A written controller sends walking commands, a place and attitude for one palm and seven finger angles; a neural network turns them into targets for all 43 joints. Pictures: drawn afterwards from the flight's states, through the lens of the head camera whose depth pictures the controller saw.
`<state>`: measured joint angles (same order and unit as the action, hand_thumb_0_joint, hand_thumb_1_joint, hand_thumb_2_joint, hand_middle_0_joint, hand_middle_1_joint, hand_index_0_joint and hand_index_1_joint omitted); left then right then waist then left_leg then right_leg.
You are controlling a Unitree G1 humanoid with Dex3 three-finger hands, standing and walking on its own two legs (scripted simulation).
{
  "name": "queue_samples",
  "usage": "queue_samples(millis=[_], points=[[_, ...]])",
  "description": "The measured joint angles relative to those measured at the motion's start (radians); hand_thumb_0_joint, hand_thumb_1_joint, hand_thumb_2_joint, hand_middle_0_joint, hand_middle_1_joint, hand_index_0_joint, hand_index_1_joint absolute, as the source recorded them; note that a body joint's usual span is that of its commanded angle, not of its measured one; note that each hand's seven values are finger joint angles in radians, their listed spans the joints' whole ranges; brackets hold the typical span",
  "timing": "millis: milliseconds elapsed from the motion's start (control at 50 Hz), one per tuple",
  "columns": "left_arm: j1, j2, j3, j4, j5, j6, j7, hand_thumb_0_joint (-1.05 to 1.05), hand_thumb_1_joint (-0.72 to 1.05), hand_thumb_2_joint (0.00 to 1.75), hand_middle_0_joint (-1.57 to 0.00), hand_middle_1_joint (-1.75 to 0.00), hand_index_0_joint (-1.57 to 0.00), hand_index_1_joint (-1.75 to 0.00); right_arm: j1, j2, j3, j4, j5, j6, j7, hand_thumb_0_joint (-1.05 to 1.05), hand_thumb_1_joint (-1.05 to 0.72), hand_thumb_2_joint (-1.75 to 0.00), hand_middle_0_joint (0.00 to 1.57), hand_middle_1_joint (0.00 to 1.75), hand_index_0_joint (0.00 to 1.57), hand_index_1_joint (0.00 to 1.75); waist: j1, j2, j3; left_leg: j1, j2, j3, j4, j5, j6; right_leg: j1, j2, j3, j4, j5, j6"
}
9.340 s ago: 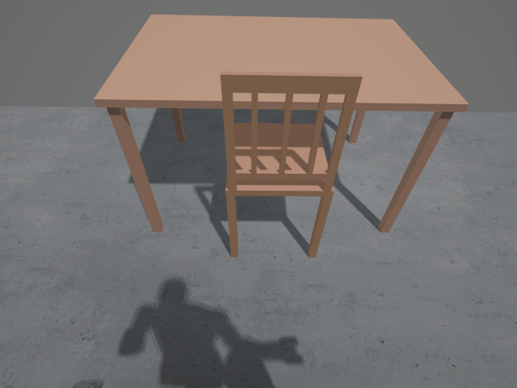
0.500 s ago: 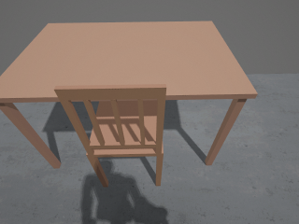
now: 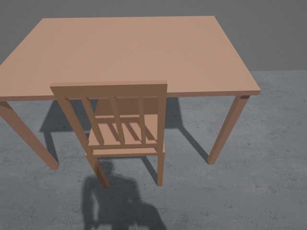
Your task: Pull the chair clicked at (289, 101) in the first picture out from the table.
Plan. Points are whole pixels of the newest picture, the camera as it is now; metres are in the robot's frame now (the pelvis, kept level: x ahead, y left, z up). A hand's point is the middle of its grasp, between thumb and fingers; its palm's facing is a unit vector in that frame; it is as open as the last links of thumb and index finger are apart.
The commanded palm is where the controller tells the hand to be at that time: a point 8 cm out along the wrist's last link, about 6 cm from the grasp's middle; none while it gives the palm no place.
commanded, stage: look again from close up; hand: left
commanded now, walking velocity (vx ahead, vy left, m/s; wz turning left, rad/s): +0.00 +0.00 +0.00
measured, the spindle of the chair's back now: (118, 122) +0.52 +0.16 -0.10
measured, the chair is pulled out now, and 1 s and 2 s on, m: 0.00 0.00 0.00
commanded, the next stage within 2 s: raise the hand toward the chair's back in 1.02 s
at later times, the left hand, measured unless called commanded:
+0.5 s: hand out of the picture +0.03 +0.17 -0.18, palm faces +0.01 -0.98 -0.17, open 7.4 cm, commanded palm none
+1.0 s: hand out of the picture +0.02 +0.18 -0.17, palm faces +0.01 -0.98 -0.19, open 7.4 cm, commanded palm none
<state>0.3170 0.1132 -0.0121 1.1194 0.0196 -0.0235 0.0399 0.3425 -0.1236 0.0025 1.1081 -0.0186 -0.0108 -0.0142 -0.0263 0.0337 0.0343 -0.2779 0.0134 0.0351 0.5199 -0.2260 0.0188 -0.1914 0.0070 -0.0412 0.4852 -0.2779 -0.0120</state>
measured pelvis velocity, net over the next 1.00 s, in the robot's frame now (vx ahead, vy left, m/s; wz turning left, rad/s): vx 0.03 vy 0.01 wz -0.02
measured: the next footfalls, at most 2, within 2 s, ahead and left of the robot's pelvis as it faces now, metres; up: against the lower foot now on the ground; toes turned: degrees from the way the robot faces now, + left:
none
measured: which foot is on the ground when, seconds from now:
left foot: down 0.00-1.00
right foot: down 0.00-1.00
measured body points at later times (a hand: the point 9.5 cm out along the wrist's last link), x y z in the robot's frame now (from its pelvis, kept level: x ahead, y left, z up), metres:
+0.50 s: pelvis +0.03 +0.01 +0.00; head +0.04 +0.01 +0.45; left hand +0.03 +0.22 -0.16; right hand +0.04 -0.22 -0.15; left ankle +0.03 +0.11 -0.74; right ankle -0.01 -0.11 -0.74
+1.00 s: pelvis +0.03 +0.01 +0.00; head +0.04 +0.01 +0.45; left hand +0.02 +0.23 -0.16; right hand +0.05 -0.22 -0.15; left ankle +0.03 +0.11 -0.74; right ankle -0.01 -0.11 -0.74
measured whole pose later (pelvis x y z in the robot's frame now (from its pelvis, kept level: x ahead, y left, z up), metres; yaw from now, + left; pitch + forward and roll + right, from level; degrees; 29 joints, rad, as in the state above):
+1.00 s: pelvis +0.03 +0.01 +0.00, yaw -1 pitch -1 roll +0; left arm 0.31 0.16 -0.01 1.11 0.02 -0.01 0.03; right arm 0.24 -0.16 0.02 1.14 -0.01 -0.02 -0.03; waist 0.01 -0.02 0.03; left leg -0.17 -0.02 0.06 0.43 -0.24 0.03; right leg -0.11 -0.02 -0.02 0.44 -0.30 0.01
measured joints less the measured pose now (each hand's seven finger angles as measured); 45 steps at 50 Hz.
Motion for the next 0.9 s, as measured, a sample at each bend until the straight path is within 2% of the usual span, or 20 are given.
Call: queue_samples(millis=[240, 480, 900], points=[[-0.005, 0.028, 0.005, -0.037, -0.003, 0.004, -0.005, 0.00, 0.91, 0.90, -0.19, -0.30, -0.20, -0.30, -0.030, -0.027, 0.008, -0.016, 0.003, -0.010, -0.005, 0.02, -0.93, -0.90, 0.20, 0.29, 0.20, 0.30, 0.023, -0.015, -0.027, 0.029, -0.029, 0.023, -0.009, -0.023, 0.015, 0.002, -0.031, 0.022, 0.041, -0.044, 0.018], [-0.023, 0.039, 0.003, -0.032, -0.003, 0.009, -0.007, 0.00, 0.91, 0.90, -0.19, -0.30, -0.20, -0.30, -0.084, -0.038, 0.011, -0.001, 0.009, -0.016, -0.011, 0.01, -0.92, -0.90, 0.20, 0.29, 0.20, 0.30, 0.030, -0.053, -0.009, 0.061, -0.026, 0.024, -0.039, -0.025, 0.011, 0.037, -0.027, 0.024, 0.002, -0.040, 0.017], [-0.010, 0.050, 0.002, -0.008, -0.003, 0.011, -0.006, 0.00, 0.91, 0.90, -0.19, -0.30, -0.20, -0.30, -0.103, -0.039, 0.014, 0.029, 0.011, -0.013, -0.014, 0.00, -0.92, -0.90, 0.20, 0.29, 0.20, 0.30, 0.036, -0.053, -0.008, 0.099, -0.030, 0.026, -0.080, -0.017, 0.011, 0.074, -0.029, 0.026, -0.041, -0.030, 0.020]])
